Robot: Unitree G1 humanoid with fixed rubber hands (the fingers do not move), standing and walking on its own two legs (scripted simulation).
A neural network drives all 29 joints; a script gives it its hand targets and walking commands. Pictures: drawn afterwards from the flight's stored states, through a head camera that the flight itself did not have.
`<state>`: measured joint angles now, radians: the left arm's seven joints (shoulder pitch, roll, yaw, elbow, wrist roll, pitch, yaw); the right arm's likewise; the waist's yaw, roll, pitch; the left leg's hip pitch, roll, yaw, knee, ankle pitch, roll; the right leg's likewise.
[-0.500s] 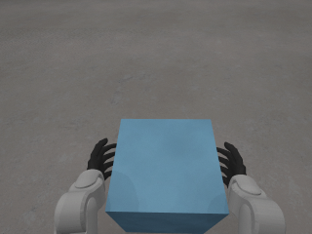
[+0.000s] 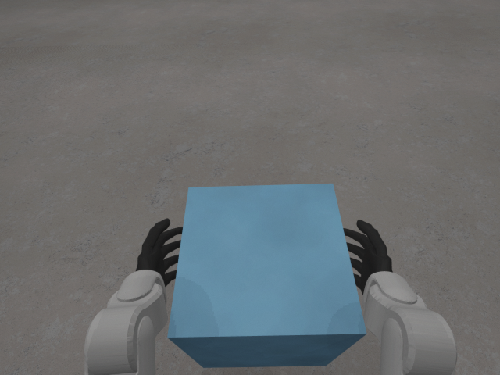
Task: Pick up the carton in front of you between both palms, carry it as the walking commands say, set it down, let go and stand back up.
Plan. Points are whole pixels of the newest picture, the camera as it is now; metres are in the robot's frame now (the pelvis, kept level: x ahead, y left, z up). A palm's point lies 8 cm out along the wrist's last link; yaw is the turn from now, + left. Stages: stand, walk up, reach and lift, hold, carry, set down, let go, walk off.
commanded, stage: carry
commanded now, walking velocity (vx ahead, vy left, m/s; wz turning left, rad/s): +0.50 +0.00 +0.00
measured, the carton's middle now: (262, 283) +0.26 +0.00 +0.04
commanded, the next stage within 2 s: none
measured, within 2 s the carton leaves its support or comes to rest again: neither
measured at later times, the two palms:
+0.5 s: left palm (182, 149) +0.54 +0.17 +0.09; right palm (325, 146) +0.53 -0.13 +0.10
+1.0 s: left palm (202, 109) +0.66 +0.14 +0.12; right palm (330, 107) +0.66 -0.16 +0.11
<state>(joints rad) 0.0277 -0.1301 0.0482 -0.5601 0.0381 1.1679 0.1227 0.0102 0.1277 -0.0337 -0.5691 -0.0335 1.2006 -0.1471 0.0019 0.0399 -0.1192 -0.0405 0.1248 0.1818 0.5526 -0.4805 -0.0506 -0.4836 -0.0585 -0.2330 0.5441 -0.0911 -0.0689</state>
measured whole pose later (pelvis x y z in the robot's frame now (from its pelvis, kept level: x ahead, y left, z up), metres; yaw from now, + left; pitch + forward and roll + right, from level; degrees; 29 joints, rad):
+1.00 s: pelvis +0.42 -0.01 +0.02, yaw +0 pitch +6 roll +1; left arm -0.01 -0.13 0.06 -0.49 0.06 1.21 0.12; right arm -0.02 0.13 -0.04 -0.49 -0.05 1.22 -0.14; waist 0.00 0.00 -0.17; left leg -0.26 0.08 0.19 0.52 -0.29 -0.04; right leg -0.17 -0.06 -0.14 0.49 -0.36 0.02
